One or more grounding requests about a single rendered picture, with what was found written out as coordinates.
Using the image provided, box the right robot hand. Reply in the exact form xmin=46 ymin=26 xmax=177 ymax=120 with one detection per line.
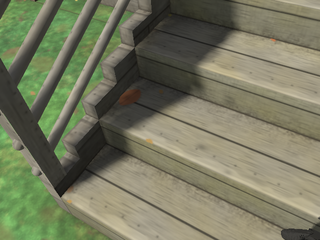
xmin=281 ymin=228 xmax=320 ymax=240

